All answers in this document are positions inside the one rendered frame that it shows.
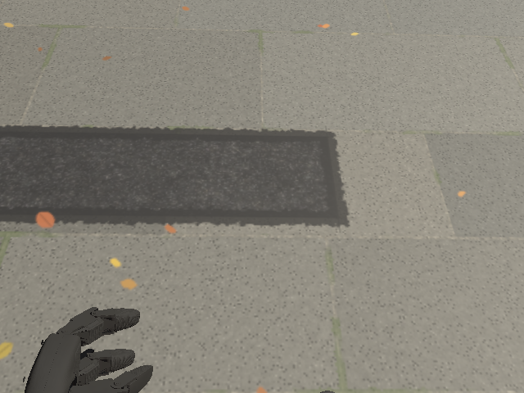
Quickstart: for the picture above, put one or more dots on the robot left hand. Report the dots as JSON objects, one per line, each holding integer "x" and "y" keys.
{"x": 60, "y": 367}

